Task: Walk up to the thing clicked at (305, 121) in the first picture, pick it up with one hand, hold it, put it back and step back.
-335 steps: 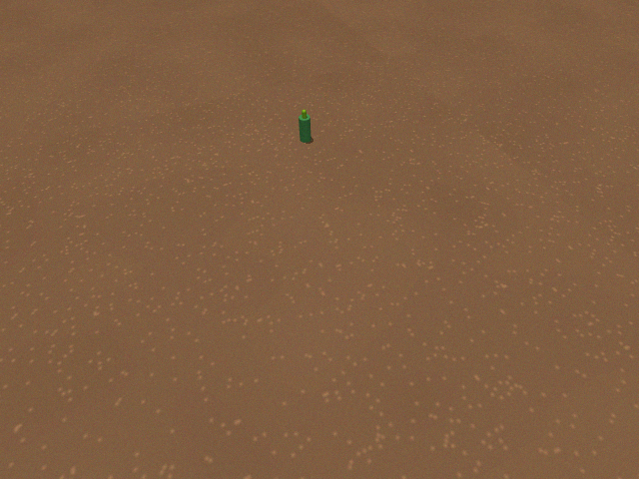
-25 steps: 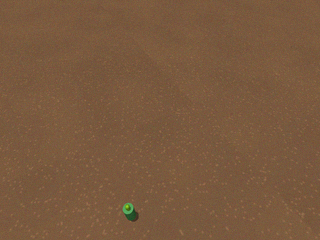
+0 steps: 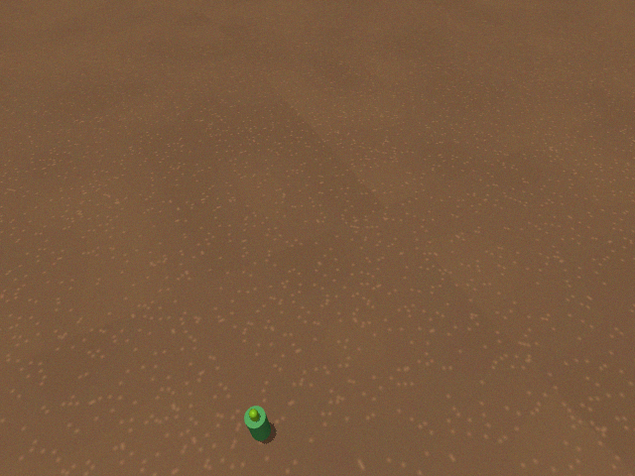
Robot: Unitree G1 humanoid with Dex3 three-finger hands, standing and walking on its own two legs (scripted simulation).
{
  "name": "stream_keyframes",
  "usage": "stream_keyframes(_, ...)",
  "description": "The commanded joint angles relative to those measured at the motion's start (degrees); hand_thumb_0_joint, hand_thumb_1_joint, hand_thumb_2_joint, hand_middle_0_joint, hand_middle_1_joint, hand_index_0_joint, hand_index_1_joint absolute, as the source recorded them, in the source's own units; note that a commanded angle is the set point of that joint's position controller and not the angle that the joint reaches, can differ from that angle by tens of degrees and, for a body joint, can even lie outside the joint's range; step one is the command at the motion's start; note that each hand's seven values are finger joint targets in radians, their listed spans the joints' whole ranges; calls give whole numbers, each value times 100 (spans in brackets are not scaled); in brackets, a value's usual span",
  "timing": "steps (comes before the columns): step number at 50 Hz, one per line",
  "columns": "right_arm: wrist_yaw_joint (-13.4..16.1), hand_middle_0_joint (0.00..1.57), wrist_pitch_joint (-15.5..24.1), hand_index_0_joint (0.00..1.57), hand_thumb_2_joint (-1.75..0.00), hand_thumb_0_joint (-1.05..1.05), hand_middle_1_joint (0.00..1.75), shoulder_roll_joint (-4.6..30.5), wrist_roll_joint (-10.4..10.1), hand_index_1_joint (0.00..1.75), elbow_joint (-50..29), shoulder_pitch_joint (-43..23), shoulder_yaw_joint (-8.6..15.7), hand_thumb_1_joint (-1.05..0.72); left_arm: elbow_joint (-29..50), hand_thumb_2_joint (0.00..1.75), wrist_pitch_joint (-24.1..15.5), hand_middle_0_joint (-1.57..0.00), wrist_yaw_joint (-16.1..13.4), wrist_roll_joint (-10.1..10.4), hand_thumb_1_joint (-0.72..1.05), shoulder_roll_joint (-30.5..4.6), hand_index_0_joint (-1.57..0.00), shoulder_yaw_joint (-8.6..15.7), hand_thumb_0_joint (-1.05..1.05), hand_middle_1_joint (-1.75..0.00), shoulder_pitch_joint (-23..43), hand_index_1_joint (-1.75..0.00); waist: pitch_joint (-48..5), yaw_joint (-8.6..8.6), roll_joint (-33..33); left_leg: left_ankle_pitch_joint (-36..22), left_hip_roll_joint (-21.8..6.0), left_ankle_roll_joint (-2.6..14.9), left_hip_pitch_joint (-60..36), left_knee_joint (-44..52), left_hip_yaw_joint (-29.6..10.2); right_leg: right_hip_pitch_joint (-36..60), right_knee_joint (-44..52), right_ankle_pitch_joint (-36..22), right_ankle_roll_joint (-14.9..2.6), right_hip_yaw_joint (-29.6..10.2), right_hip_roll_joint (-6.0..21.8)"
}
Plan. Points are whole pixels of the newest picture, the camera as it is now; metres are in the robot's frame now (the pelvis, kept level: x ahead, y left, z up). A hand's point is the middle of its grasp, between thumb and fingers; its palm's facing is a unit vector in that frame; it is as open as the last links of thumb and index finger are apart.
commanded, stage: stand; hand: left
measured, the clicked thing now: (257, 421) +0.37 +0.20 -0.70
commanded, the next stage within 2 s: none
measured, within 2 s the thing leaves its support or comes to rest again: neither
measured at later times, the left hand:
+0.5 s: hand out of the picture +0.08 +0.25 -0.15, palm faces -0.02 -0.94 -0.35, open 7.4 cm
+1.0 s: hand out of the picture +0.07 +0.24 -0.15, palm faces -0.02 -0.94 -0.35, open 7.4 cm
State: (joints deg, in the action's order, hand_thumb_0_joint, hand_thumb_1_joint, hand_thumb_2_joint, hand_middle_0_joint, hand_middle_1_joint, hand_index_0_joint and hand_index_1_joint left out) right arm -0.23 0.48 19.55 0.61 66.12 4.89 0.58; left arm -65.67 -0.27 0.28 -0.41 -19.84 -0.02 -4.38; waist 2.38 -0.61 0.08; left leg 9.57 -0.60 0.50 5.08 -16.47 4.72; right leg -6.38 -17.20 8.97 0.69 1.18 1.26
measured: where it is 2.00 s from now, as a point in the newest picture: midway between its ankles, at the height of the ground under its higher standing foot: outside the picture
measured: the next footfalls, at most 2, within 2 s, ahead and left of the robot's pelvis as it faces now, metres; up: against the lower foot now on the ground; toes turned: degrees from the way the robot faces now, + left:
none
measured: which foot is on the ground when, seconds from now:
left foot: down 0.00-1.00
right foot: down 0.00-1.00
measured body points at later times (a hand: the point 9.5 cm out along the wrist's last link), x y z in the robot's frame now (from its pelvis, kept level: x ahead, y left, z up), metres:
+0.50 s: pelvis +0.00 -0.01 +0.00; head +0.00 -0.01 +0.45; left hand +0.08 +0.29 -0.13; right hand +0.08 -0.31 -0.13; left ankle +0.00 +0.11 -0.75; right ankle +0.01 -0.13 -0.75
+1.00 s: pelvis +0.00 -0.01 +0.00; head +0.00 -0.02 +0.45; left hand +0.07 +0.29 -0.13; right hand +0.07 -0.32 -0.14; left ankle +0.00 +0.11 -0.75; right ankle +0.01 -0.13 -0.75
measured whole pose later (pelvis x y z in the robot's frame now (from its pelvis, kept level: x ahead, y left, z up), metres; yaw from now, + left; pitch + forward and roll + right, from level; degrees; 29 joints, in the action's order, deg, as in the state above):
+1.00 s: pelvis +0.00 -0.01 +0.00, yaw +1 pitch -2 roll +0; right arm -0.2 0.5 20.2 0.7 65.7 6.4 0.2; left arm -64.6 -0.4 0.5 -0.4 -20.1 -0.4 -6.4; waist 2.3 -0.4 0.4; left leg 9.3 -1.7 -0.7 4.8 -16.3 3.7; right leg -5.8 -17.0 9.1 -0.5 2.2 0.2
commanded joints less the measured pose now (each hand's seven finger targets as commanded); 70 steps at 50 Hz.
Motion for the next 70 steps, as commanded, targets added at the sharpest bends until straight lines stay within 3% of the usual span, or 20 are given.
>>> stream_keyframes(1,59,20,132,20,-90,0,30,1258,7,30,-341,-261,212,-90,353,90,-157,-20,-89,-27,90,-1158,-20,187,0,-30,203,-30,-500,16,28,-737,-840,39,-173,226,-682,50,265,-768,-134,-542,708)
stream_keyframes(10,55,20,154,20,-90,0,30,1209,10,30,-358,-232,185,-90,397,90,-156,-20,-87,-10,90,-1221,-20,203,0,-30,216,-30,-403,-2,2,-701,-831,-1,-121,305,-710,2,245,-634,-150,-524,703)
stream_keyframes(17,58,20,155,20,-90,0,30,1220,1,30,-362,-232,194,-90,426,90,-172,-20,-91,-23,90,-1232,-20,185,0,-30,133,-30,-573,15,-27,-977,-865,27,-303,224,-699,77,202,-934,-167,-527,728)
stream_keyframes(23,54,20,140,20,-90,0,30,1252,11,30,-356,-219,202,-90,413,90,-161,-20,-87,-11,90,-1199,-20,172,0,-30,86,-30,-401,24,-54,-668,-848,21,-178,259,-713,16,261,-629,-172,-515,701)
stream_keyframes(43,54,20,130,20,-90,0,30,1251,15,30,-353,-92,164,-90,430,90,-165,-20,-83,-13,90,-1233,-20,192,0,-30,44,-30,-315,31,15,-434,-805,11,-34,251,-712,38,385,-598,-181,-596,714)
stream_keyframes(70,53,20,120,20,-90,0,30,1217,13,30,-396,-28,149,-90,421,90,-177,-20,-92,-11,90,-1269,-20,192,0,-30,39,-30,-365,8,-108,-594,-830,10,-104,199,-737,27,284,-745,-194,-559,693)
